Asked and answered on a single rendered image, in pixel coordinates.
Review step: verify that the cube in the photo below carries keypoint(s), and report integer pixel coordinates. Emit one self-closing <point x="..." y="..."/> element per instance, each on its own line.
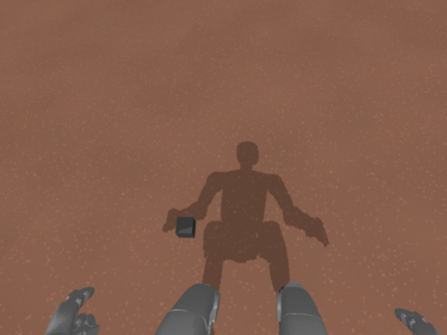
<point x="185" y="227"/>

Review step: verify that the left robot hand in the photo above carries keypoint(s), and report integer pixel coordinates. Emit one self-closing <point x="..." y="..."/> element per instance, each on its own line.
<point x="66" y="319"/>

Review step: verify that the right robot hand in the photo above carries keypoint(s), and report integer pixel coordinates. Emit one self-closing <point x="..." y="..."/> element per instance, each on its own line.
<point x="415" y="322"/>

